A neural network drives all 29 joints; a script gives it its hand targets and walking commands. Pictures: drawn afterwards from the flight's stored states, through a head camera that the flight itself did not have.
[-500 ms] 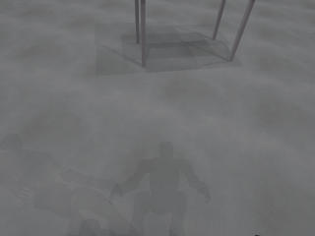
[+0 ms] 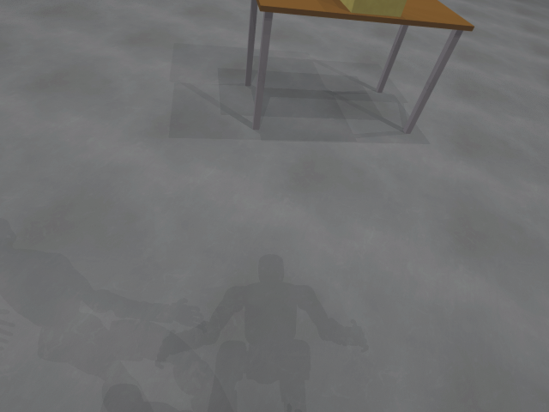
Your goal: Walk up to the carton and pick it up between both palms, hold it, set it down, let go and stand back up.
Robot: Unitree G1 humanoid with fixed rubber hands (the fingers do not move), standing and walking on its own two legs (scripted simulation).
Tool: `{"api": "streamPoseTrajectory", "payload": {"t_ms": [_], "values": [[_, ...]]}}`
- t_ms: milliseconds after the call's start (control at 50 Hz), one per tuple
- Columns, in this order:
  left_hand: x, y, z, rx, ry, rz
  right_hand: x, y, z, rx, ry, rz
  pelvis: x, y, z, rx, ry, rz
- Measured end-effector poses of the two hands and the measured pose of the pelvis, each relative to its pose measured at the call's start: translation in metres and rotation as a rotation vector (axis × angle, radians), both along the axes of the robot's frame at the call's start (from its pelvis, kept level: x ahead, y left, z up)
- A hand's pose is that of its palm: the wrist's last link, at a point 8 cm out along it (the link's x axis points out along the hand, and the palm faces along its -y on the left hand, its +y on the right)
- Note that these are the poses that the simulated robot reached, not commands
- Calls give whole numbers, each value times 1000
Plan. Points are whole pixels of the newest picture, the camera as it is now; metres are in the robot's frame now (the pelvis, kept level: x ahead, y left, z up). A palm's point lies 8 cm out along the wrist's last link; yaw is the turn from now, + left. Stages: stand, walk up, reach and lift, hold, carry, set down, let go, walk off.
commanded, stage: walk up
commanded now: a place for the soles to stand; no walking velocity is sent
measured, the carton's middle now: out of the picture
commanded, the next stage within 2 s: none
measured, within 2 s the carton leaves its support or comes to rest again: neither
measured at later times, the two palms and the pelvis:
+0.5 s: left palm (130, 241) +0.45 +0.28 -0.11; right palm (450, 322) +0.32 -0.35 -0.09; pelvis +0.28 -0.02 -0.02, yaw +2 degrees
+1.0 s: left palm (147, 161) +0.70 +0.30 -0.11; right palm (428, 204) +0.59 -0.37 -0.05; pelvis +0.56 -0.02 +0.00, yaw +0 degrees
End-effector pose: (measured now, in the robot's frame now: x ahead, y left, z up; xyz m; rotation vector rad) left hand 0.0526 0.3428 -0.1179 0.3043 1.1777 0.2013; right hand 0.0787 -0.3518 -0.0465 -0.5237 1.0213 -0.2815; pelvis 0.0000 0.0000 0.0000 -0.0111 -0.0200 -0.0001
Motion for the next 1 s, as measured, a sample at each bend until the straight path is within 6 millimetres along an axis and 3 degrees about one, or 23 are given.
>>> {"api": "streamPoseTrajectory", "payload": {"t_ms": [120, 220, 320, 400, 460, 520, 620, 700, 740, 820, 1000], "values": [[93, -4, 1, -67, -55, -79, 8, 10, 13, -15, 64, -66, 53, 5, 11, -4, -16, -16], [181, -23, 3, -106, -102, -125, 31, 14, 5, 3, 136, -112, 106, 3, 10, -14, -6, -8], [288, -52, 2, -126, -177, -183, 72, 6, -15, 11, 209, -138, 171, -6, -3, -10, 14, 14], [371, -71, 1, -108, -287, -196, 124, -11, -42, 10, 256, -134, 227, -18, -25, -24, 20, 30], [397, -72, 6, -95, -324, -150, 187, -5, -49, 47, 209, -93, 258, -21, -23, -44, 16, 36], [400, -62, 11, -80, -295, -92, 262, 7, -44, 81, 132, 9, 291, -19, -14, -51, 5, 42], [397, -28, 11, -45, -192, -28, 378, 26, -28, 94, 28, 120, 350, -9, -6, -49, 1, 54], [417, 4, -6, -7, -121, -6, 449, 29, -23, 40, -75, 142, 407, 7, -23, -34, 2, 26], [438, 12, -13, 12, -85, -14, 466, 26, -20, 14, -105, 112, 429, 10, -26, -13, 4, 12], [494, 8, -9, -2, -70, -53, 483, 19, -9, -10, -67, 65, 470, 7, -16, 13, 0, -8], [648, -38, 12, -55, -139, -145, 507, -22, -6, -16, 101, -31, 561, -18, -2, 11, 4, -2]]}}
